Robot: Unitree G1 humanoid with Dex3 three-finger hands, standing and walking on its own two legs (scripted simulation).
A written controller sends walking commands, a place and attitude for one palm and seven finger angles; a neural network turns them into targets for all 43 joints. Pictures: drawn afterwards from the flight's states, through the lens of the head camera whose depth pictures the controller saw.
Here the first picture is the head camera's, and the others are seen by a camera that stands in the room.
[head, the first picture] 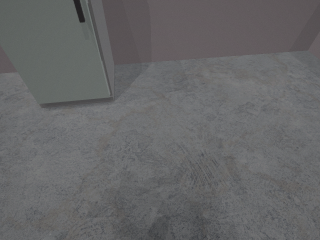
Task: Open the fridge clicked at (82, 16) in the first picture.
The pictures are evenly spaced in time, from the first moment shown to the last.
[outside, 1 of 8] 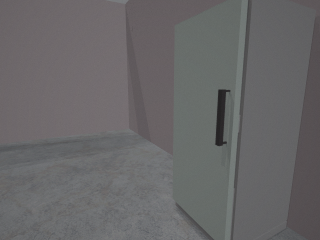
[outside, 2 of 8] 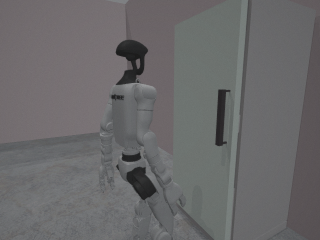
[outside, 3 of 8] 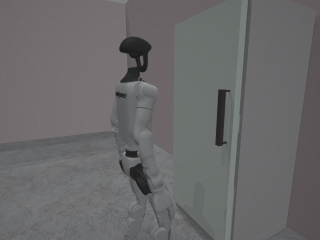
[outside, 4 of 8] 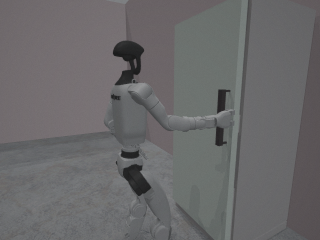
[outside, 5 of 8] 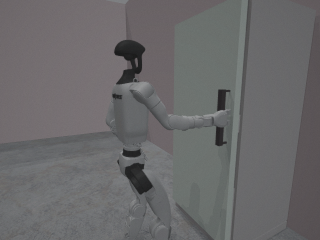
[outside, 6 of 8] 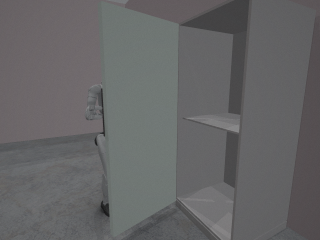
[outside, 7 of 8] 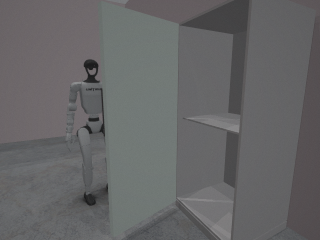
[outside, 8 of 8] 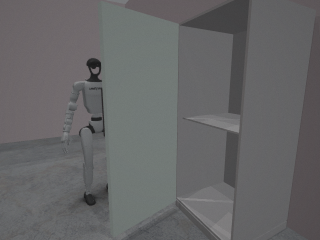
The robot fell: no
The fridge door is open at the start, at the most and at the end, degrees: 0 79 76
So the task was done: yes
